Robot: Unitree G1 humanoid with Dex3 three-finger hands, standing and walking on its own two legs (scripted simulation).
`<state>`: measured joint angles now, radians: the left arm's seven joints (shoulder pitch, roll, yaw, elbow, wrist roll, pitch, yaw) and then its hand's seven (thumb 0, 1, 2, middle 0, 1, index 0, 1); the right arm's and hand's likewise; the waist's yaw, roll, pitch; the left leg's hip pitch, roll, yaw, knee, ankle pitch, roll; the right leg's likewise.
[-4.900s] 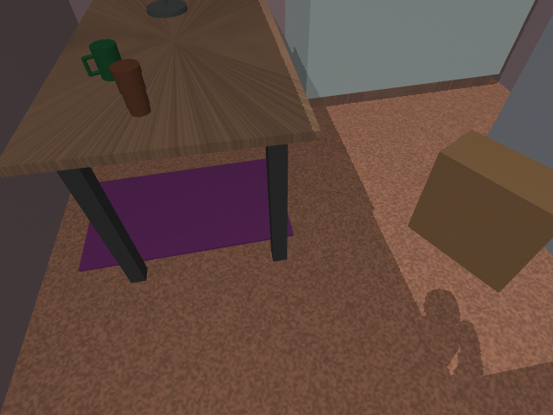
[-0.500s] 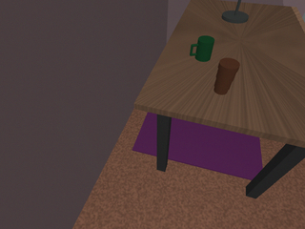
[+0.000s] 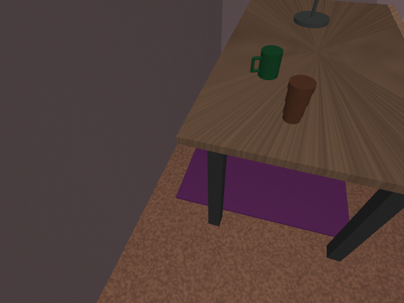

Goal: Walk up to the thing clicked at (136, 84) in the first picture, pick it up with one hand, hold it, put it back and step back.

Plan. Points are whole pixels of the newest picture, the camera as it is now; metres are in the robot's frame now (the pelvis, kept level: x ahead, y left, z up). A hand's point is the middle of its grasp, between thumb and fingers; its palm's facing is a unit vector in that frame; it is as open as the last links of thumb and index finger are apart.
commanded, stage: stand
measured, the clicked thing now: (296, 101) +0.66 -0.25 +0.01
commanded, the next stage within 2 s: none
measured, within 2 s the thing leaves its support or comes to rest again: neither
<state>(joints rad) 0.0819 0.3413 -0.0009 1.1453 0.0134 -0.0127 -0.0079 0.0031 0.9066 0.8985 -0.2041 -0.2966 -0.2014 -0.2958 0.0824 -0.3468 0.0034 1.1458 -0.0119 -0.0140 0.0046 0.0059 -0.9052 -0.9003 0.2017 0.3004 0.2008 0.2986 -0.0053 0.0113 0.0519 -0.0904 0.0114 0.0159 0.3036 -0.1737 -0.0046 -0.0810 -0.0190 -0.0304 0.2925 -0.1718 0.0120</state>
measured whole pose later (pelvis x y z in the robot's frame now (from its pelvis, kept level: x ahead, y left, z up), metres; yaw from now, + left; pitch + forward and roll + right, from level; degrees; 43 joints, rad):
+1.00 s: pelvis +0.00 +0.00 +0.00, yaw +0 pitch -2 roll +0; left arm 0.11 0.35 -0.01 1.14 0.02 -0.01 -0.01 0.00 0.91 0.90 -0.20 -0.30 -0.20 -0.30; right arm 0.11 -0.35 0.01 1.14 -0.01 -0.01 0.01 0.01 -0.91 -0.90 0.20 0.30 0.20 0.30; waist 0.00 0.01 0.04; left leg -0.10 0.01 0.01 0.31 -0.18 0.00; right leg -0.09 -0.02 -0.04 0.29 -0.18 0.02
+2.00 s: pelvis +0.01 +0.01 +0.00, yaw +0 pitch -2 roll +0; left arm 0.13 0.35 -0.01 1.13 0.02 -0.01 -0.01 0.00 0.91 0.90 -0.20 -0.30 -0.20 -0.30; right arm 0.11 -0.35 0.00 1.14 -0.01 -0.01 0.00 0.01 -0.91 -0.90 0.20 0.30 0.20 0.30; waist 0.00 0.00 0.04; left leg -0.09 0.00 0.02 0.31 -0.19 0.01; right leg -0.08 -0.03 -0.03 0.29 -0.18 0.03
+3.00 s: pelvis +0.18 +0.12 -0.03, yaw -11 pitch -3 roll +0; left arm 0.24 0.41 0.05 0.89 0.03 -0.06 -0.02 0.00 0.91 0.90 -0.20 -0.30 -0.20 -0.30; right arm 0.34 -0.40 -0.07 0.87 -0.01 -0.01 0.04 0.01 -0.90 -0.90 0.20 0.30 0.20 0.30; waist -0.05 0.07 0.11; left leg -0.13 0.06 0.13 0.67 -0.46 0.02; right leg -0.35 0.01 -0.03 0.60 -0.18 -0.03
